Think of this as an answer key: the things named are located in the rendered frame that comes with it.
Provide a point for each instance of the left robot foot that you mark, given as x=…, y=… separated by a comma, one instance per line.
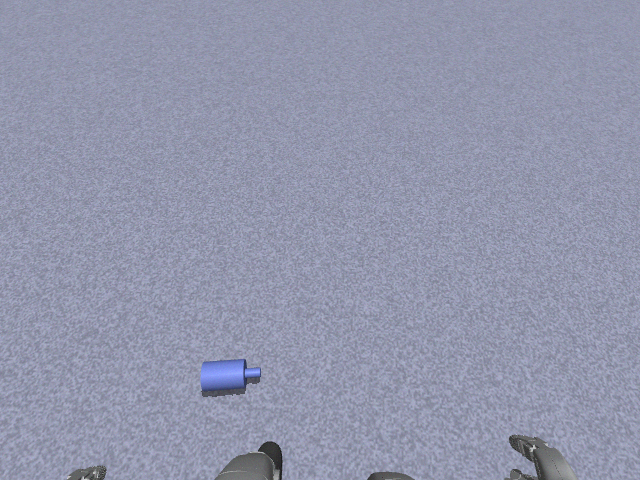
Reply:
x=274, y=452

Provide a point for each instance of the bottle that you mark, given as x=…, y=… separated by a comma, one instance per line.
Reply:
x=226, y=374

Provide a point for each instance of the right robot hand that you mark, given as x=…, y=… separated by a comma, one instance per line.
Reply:
x=549, y=463

